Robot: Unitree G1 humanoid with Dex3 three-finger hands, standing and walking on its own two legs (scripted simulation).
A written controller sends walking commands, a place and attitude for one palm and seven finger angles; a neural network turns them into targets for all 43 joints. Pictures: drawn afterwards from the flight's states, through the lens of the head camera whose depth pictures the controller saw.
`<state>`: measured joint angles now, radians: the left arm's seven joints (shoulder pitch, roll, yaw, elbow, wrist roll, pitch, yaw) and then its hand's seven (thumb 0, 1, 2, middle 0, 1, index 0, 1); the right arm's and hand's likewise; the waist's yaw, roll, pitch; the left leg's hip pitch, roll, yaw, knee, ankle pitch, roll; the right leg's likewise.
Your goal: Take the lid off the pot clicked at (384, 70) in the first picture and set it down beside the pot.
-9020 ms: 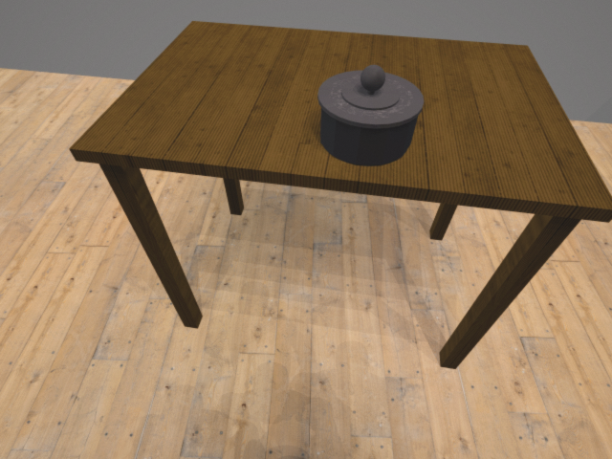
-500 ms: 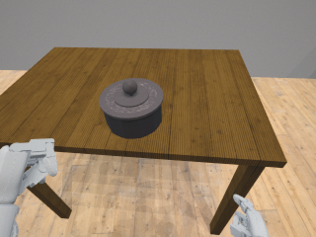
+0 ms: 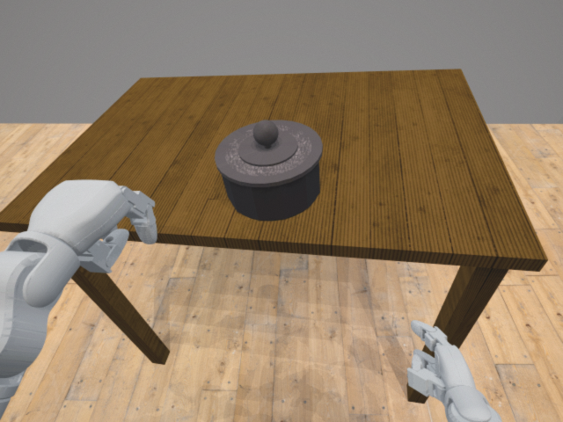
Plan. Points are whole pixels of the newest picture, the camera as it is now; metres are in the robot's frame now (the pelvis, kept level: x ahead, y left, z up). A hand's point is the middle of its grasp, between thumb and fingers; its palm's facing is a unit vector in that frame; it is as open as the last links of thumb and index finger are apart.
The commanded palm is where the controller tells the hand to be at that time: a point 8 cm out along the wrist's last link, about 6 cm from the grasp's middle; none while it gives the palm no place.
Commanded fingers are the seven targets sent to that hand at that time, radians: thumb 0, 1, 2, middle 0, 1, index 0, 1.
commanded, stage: reach forward and open the fingers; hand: left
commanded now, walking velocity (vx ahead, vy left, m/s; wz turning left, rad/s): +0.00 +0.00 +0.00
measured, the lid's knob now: (265, 132) +0.53 +0.11 +0.16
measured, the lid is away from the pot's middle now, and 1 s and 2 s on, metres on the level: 0.00 0.00 0.00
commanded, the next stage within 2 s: move the open hand above the knob in 0.96 s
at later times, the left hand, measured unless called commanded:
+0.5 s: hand (108, 193) +0.29 +0.25 +0.23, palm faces +0.06 +0.01 -1.00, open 9.5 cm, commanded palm +0.26 +0.25 +0.30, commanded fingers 0.00 -0.35 1.71 -0.90 -0.08 -0.90 -0.08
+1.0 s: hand (115, 179) +0.31 +0.24 +0.24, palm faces +0.01 +0.00 -1.00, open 9.6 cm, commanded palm +0.27 +0.23 +0.30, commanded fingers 0.00 -0.36 1.72 -0.90 -0.08 -0.90 -0.08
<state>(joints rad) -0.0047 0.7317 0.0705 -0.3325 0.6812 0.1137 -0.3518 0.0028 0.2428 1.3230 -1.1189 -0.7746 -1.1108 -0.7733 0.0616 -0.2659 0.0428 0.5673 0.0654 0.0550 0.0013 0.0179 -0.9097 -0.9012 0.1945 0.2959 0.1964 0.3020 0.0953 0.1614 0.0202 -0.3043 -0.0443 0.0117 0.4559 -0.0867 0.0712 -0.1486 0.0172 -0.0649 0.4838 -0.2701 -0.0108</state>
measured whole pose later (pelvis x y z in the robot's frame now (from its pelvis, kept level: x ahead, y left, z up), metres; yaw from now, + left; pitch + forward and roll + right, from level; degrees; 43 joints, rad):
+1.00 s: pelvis -0.02 +0.00 -0.01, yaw -1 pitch -5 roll -1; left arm -0.45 0.74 -0.02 -0.04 0.73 0.17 -0.48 0.00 -0.35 1.73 -0.92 -0.09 -0.92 -0.08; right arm 0.10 -0.29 0.05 0.59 0.07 0.03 0.00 0.02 -0.91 -0.90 0.19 0.30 0.20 0.30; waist 0.08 0.14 0.03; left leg -0.33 -0.06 0.02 0.49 -0.08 0.07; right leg -0.21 0.01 -0.05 0.58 -0.30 -0.01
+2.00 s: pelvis +0.02 -0.01 +0.00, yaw -1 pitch +0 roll +0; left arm -0.78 0.59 -0.23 0.18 0.79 0.31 -0.48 0.00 -0.35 1.71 -0.92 -0.09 -0.91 -0.08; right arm 0.09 -0.29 0.05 0.60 0.08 0.12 0.05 0.02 -0.91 -0.90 0.19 0.30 0.20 0.30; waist 0.04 0.12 -0.01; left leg -0.36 -0.07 0.02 0.50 -0.14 0.06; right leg -0.23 0.00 -0.04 0.58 -0.35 -0.02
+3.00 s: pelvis +0.06 -0.01 +0.00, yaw -2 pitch +3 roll +1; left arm -1.13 0.47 -0.29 0.68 0.86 0.32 -0.50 0.00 -0.34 1.71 -0.92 -0.09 -0.91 -0.08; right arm 0.19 -0.29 0.01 0.65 0.08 0.11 0.05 0.01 -0.91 -0.90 0.19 0.30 0.19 0.30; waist -0.04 0.09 -0.03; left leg -0.35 -0.07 0.04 0.45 -0.16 0.07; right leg -0.22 0.00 -0.02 0.50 -0.34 -0.02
